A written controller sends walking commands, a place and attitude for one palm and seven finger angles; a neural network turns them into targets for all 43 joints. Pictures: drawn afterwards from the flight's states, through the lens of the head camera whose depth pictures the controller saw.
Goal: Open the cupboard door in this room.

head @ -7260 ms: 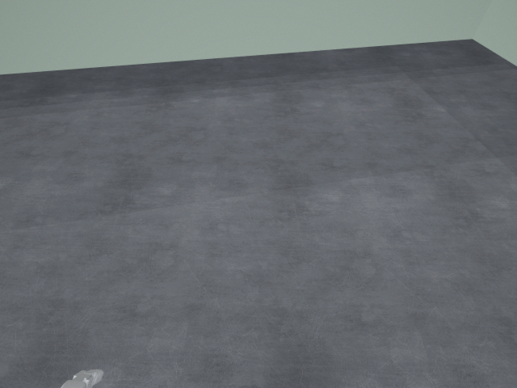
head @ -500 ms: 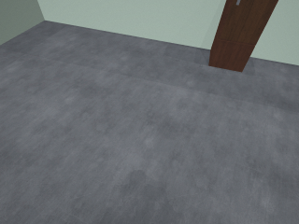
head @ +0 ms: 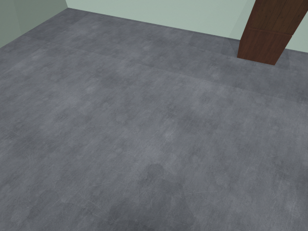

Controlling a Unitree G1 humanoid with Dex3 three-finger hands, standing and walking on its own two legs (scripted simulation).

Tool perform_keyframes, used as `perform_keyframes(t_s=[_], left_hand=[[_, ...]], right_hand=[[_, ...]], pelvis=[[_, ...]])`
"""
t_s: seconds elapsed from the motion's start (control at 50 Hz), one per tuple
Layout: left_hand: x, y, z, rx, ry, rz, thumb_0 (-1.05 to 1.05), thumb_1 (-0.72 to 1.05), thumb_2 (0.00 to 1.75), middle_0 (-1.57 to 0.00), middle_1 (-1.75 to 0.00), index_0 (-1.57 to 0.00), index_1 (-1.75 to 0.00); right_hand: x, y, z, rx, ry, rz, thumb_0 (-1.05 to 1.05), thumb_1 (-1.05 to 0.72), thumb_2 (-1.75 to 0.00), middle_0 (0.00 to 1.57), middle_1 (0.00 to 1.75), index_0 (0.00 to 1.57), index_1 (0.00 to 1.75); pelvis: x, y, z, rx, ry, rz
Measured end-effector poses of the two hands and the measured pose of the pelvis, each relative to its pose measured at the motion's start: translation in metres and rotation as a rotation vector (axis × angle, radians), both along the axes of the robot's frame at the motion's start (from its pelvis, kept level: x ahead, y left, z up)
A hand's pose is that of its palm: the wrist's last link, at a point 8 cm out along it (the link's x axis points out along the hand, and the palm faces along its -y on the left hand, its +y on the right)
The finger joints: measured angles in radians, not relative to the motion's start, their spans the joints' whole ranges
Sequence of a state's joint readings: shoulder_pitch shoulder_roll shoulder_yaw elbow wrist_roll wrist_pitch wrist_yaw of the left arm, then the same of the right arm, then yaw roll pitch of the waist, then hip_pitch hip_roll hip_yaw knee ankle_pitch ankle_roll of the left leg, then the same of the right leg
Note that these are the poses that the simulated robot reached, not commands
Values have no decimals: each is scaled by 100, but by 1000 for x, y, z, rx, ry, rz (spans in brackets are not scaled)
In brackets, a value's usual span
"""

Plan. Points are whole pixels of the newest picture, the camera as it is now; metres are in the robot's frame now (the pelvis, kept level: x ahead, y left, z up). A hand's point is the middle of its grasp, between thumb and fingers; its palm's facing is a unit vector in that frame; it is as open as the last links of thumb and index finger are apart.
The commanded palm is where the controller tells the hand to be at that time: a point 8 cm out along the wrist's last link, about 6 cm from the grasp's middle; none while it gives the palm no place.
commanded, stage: stand and wait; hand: left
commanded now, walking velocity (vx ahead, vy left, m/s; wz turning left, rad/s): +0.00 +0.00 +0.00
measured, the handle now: out of the picture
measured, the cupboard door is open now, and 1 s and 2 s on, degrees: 0 0 0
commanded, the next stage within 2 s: turn or walk to find it in 0.26 s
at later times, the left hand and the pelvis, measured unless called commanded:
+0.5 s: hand out of the picture +0.01 +0.19 -0.16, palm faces +0.15 -0.96 -0.23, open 7.3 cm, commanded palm none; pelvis +0.00 +0.00 +0.01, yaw +7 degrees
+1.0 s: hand out of the picture +0.00 +0.25 -0.15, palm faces +0.32 -0.91 -0.27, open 7.4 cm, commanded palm none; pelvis -0.02 +0.02 +0.01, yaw +19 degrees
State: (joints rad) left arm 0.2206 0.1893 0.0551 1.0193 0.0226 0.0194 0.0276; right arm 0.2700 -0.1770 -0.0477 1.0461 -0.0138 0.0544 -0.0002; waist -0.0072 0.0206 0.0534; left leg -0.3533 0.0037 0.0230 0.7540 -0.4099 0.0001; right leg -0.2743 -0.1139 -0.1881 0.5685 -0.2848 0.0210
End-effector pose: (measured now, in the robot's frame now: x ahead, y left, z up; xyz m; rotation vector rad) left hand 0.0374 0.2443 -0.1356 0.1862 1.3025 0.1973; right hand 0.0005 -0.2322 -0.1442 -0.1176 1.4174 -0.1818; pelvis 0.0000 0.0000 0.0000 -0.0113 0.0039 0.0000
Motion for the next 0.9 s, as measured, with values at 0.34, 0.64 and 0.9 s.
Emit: perform_keyframes(t_s=[0.34,0.64,0.9], left_hand=[[-13,4,2,-40,3,49,0,91,90,-19,-30,-20,-30],[-68,0,1,-31,23,191,0,90,90,-20,-30,-20,-30],[-78,49,6,8,-10,277,0,91,90,-20,-30,-20,-30]], right_hand=[[69,18,15,-17,-169,124,0,-91,-90,20,29,20,30],[85,7,9,-25,-91,232,1,-91,-90,20,29,20,29],[102,39,21,-40,-150,352,1,-91,-90,20,29,20,30]], pelvis=[[0,13,8,18,-3,61],[-11,10,4,23,-1,194],[-22,27,7,2,10,286]])
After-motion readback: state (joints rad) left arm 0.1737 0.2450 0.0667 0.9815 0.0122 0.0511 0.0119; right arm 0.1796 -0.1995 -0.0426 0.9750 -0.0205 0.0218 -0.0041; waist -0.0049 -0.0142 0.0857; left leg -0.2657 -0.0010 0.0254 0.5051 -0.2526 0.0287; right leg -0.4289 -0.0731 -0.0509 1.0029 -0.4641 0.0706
